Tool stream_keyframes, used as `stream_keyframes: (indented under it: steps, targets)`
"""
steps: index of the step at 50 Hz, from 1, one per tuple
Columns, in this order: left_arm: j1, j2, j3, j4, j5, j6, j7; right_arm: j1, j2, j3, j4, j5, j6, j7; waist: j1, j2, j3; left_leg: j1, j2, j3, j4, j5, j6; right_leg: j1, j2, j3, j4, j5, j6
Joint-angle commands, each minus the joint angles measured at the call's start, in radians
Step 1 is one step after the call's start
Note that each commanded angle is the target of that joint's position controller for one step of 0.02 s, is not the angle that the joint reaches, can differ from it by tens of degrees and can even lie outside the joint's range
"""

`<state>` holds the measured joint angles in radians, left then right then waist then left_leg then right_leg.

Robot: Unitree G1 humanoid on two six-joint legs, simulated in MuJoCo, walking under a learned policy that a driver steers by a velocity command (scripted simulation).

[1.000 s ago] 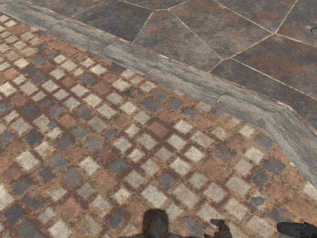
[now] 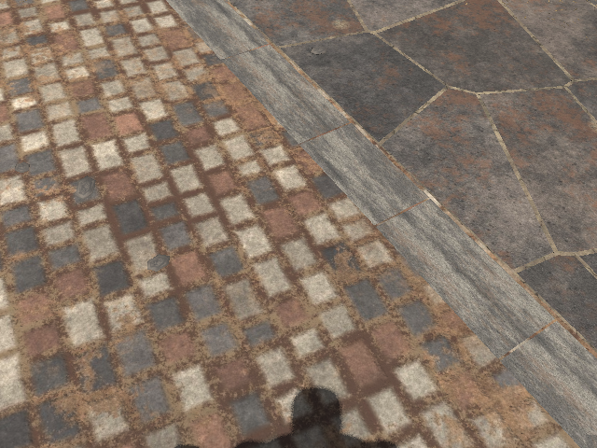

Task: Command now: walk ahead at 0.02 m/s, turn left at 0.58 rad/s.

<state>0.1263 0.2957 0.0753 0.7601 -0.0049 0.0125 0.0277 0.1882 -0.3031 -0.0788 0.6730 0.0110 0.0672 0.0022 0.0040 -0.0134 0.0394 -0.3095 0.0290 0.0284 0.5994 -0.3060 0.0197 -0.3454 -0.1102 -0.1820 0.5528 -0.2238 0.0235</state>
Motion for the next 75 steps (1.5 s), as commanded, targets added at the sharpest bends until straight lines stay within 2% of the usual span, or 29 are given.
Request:
stream_keyframes:
  steps: [1, 2, 3, 5, 6, 12, 18, 22, 23, 24, 25, 26, 28, 35, 42, 43, 44, 45, 46, 48, 49, 55, 61, 64, 66, 67, 68, 69, 75]
  targets:
    - [-0.043, 0.074, 0.022, -0.104, 0.031, -0.009, 0.001, 0.111, -0.299, -0.076, -0.065, -0.029, -0.016, -0.016, -0.034, 0.344, -0.075, 0.228, 0.375, -0.568, -0.280, 0.521, 0.324, -0.370, 0.106, 0.080, 0.420, -0.450, 0.059]
    - [-0.115, 0.109, 0.033, -0.113, 0.025, -0.011, 0.008, 0.105, -0.247, -0.064, -0.071, -0.050, -0.040, -0.010, -0.076, 0.223, -0.108, 0.192, 0.339, -0.525, -0.296, 0.448, 0.337, -0.366, 0.095, 0.207, 0.557, -0.425, 0.044]
    - [-0.099, 0.115, 0.039, -0.106, 0.009, -0.009, 0.011, 0.059, -0.224, -0.055, -0.069, -0.044, -0.058, -0.011, -0.038, 0.193, -0.094, 0.177, 0.280, -0.438, -0.290, 0.401, 0.278, -0.369, 0.083, 0.236, 0.585, -0.326, 0.026]
    - [-0.045, 0.127, 0.049, -0.068, 0.021, -0.002, 0.026, -0.029, -0.167, -0.039, -0.084, -0.005, -0.062, -0.021, 0.001, 0.151, -0.096, 0.170, 0.212, -0.358, -0.267, 0.393, 0.199, -0.356, 0.074, 0.248, 0.572, -0.200, 0.033]
    - [-0.036, 0.122, 0.050, -0.066, 0.022, -0.004, 0.024, -0.032, -0.152, -0.031, -0.087, -0.004, -0.059, -0.028, 0.009, 0.157, -0.111, 0.152, 0.192, -0.338, -0.259, 0.452, 0.198, -0.315, 0.087, 0.243, 0.596, -0.167, 0.041]
    - [-0.071, 0.075, 0.030, -0.087, 0.006, -0.018, 0.009, 0.011, -0.174, -0.039, -0.093, -0.001, -0.045, -0.045, -0.019, 0.153, -0.132, 0.215, 0.155, -0.369, -0.226, 0.413, 0.201, -0.252, 0.121, 0.257, 0.333, -0.098, 0.068]
    - [-0.057, 0.096, 0.033, -0.095, -0.006, -0.035, -0.016, -0.019, -0.190, -0.048, -0.116, 0.001, -0.030, -0.029, -0.027, 0.183, -0.125, 0.155, 0.145, -0.503, -0.200, 0.404, 0.212, -0.089, 0.155, 0.269, 0.124, -0.150, 0.051]
    - [0.036, 0.114, 0.046, -0.075, -0.002, -0.051, -0.028, -0.067, -0.167, -0.042, -0.134, 0.023, -0.020, -0.034, 0.027, 0.159, -0.143, 0.096, 0.066, -0.521, -0.115, 0.326, 0.128, 0.138, 0.122, 0.265, -0.207, 0.094, 0.003]
    - [0.060, 0.174, 0.060, -0.080, 0.014, -0.047, -0.022, -0.028, -0.121, -0.030, -0.137, 0.011, -0.021, -0.035, 0.008, 0.024, -0.177, -0.019, -0.005, -0.434, 0.027, 0.088, 0.072, 0.268, -0.050, 0.400, -0.224, 0.189, -0.060]
    - [0.030, 0.249, 0.071, -0.081, 0.034, -0.035, -0.019, 0.022, -0.104, -0.029, -0.153, 0.013, -0.029, -0.032, -0.051, -0.252, -0.124, -0.241, -0.180, -0.223, 0.204, -0.290, 0.005, 0.299, -0.238, 0.629, -0.240, 0.413, -0.220]
    - [0.019, 0.193, 0.060, -0.100, 0.043, -0.040, -0.018, 0.025, -0.194, -0.056, -0.139, -0.004, -0.039, -0.032, -0.021, -0.216, -0.120, -0.277, -0.117, -0.199, 0.455, -0.358, -0.047, 0.244, -0.325, 0.686, -0.245, 0.444, -0.322]
    - [-0.027, 0.139, 0.043, -0.116, 0.036, -0.041, -0.012, 0.035, -0.231, -0.074, -0.118, 0.005, -0.036, -0.029, -0.036, -0.144, -0.104, -0.275, -0.090, -0.200, 0.556, -0.288, -0.064, 0.215, -0.271, 0.586, -0.233, 0.410, -0.298]
    - [-0.080, 0.103, 0.031, -0.127, 0.012, -0.036, -0.002, 0.048, -0.190, -0.071, -0.090, 0.006, -0.016, -0.032, -0.041, -0.111, -0.068, -0.306, -0.076, -0.177, 0.631, -0.170, -0.096, 0.211, -0.162, 0.429, -0.219, 0.327, -0.224]
    - [0.001, 0.163, 0.047, -0.110, 0.016, -0.005, 0.012, -0.060, -0.092, -0.028, -0.158, 0.009, -0.014, -0.009, 0.039, -0.163, -0.100, -0.253, 0.000, -0.055, 0.344, -0.109, -0.127, 0.312, -0.170, 0.278, -0.223, 0.389, -0.251]
    - [-0.023, 0.188, 0.056, -0.097, -0.032, -0.008, -0.013, 0.045, -0.112, -0.044, -0.143, 0.010, -0.003, 0.013, -0.026, -0.148, -0.111, 0.066, -0.038, 0.049, -0.110, 0.097, -0.021, 0.208, -0.179, 0.173, -0.089, 0.313, -0.160]
    - [0.038, 0.147, 0.045, -0.071, -0.026, -0.012, -0.018, 0.087, -0.146, -0.059, -0.132, 0.008, -0.004, 0.004, -0.033, -0.056, -0.125, 0.205, -0.030, -0.009, -0.200, 0.239, 0.016, 0.112, -0.134, 0.108, 0.030, 0.193, -0.089]
    - [0.050, 0.078, 0.022, -0.099, 0.029, -0.014, -0.024, 0.124, -0.274, -0.089, -0.150, 0.006, -0.011, -0.014, -0.013, 0.260, -0.143, 0.392, 0.227, -0.367, -0.219, 0.637, 0.117, -0.163, -0.012, 0.016, 0.348, -0.258, 0.018]
    - [-0.052, 0.086, 0.021, -0.148, 0.032, -0.016, -0.011, 0.104, -0.292, -0.080, -0.174, -0.031, -0.036, -0.005, -0.052, 0.312, -0.165, 0.310, 0.375, -0.575, -0.230, 0.709, 0.327, -0.315, 0.101, 0.153, 0.566, -0.483, 0.051]
    - [-0.088, 0.132, 0.034, -0.149, 0.013, -0.013, -0.004, 0.100, -0.242, -0.067, -0.167, -0.038, -0.058, 0.004, -0.077, 0.198, -0.167, 0.285, 0.334, -0.509, -0.252, 0.613, 0.332, -0.321, 0.079, 0.228, 0.661, -0.442, 0.043]
    - [-0.063, 0.142, 0.043, -0.123, 0.008, -0.008, 0.006, 0.017, -0.190, -0.050, -0.154, -0.010, -0.068, -0.005, -0.025, 0.126, -0.111, 0.235, 0.223, -0.383, -0.250, 0.443, 0.224, -0.320, 0.052, 0.251, 0.624, -0.276, 0.029]
    - [-0.051, 0.149, 0.046, -0.120, 0.014, -0.005, 0.010, -0.018, -0.176, -0.041, -0.157, 0.002, -0.064, -0.012, -0.009, 0.140, -0.100, 0.208, 0.198, -0.360, -0.251, 0.446, 0.204, -0.301, 0.055, 0.251, 0.604, -0.219, 0.036]
    - [-0.020, 0.099, 0.026, -0.096, 0.003, 0.001, -0.001, -0.024, -0.139, -0.016, -0.141, -0.016, -0.060, -0.031, -0.011, 0.148, -0.132, 0.204, 0.159, -0.309, -0.254, 0.429, 0.204, -0.192, 0.075, 0.228, 0.432, -0.111, 0.069]
    - [-0.030, 0.098, 0.016, -0.105, -0.002, -0.006, -0.011, -0.040, -0.142, -0.009, -0.114, -0.024, -0.052, -0.015, -0.038, 0.163, -0.083, 0.116, 0.160, -0.365, -0.250, 0.264, 0.218, -0.041, 0.075, 0.217, 0.191, -0.162, 0.052]
    - [0.011, 0.079, 0.010, -0.094, -0.002, -0.018, -0.020, -0.071, -0.111, 0.008, -0.098, -0.014, -0.051, -0.008, -0.004, 0.141, -0.084, 0.095, 0.138, -0.379, -0.212, 0.279, 0.193, 0.071, 0.085, 0.204, -0.011, -0.075, 0.031]
    - [0.050, 0.089, 0.003, -0.088, 0.024, -0.030, -0.024, -0.032, -0.065, 0.025, -0.073, -0.020, -0.061, -0.008, 0.010, 0.075, -0.112, 0.035, 0.080, -0.345, -0.181, 0.218, 0.107, 0.252, 0.029, 0.261, -0.183, 0.215, -0.004]
    - [0.048, 0.166, 0.016, -0.099, 0.032, -0.031, -0.020, 0.023, -0.066, 0.023, -0.065, -0.038, -0.070, -0.004, -0.042, -0.054, -0.127, 0.000, 0.000, -0.267, -0.111, 0.106, 0.056, 0.292, -0.070, 0.337, -0.142, 0.400, -0.052]
    - [0.006, 0.144, 0.010, -0.084, 0.026, -0.031, -0.024, 0.044, -0.052, 0.023, -0.056, -0.036, -0.073, -0.005, -0.076, -0.153, -0.130, 0.066, -0.046, -0.183, -0.132, 0.026, 0.013, 0.183, -0.085, 0.362, -0.150, 0.256, -0.117]
    - [-0.029, 0.089, -0.003, -0.102, 0.022, -0.035, -0.030, 0.001, -0.079, 0.020, -0.048, -0.042, -0.070, -0.009, -0.047, -0.123, -0.100, 0.105, -0.038, -0.181, -0.139, 0.053, -0.008, 0.131, -0.048, 0.347, -0.172, 0.116, -0.111]
    - [0.025, 0.080, -0.018, -0.087, 0.019, -0.056, -0.023, -0.029, -0.060, 0.015, -0.032, -0.026, -0.051, -0.015, -0.005, -0.040, -0.061, 0.088, -0.025, -0.208, -0.138, 0.182, 0.019, 0.132, 0.022, 0.272, -0.132, 0.062, -0.049]
